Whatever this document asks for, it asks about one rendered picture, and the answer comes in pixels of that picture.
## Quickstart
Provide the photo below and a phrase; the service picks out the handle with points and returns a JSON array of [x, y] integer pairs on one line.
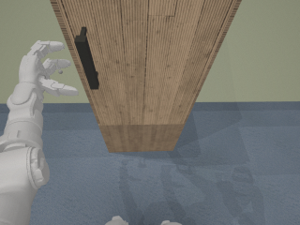
[[84, 52]]

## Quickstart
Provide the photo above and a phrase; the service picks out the robot left upper arm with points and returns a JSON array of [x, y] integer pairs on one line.
[[22, 172]]

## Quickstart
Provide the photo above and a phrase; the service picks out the robot left forearm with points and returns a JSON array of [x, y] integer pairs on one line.
[[25, 121]]

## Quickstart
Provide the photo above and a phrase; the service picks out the cupboard door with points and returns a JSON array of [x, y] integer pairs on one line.
[[150, 55]]

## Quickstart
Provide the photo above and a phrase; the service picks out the left robot hand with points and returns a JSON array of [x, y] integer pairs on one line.
[[31, 69]]

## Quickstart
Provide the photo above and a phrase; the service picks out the robot left shin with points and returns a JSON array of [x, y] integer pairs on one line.
[[116, 217]]

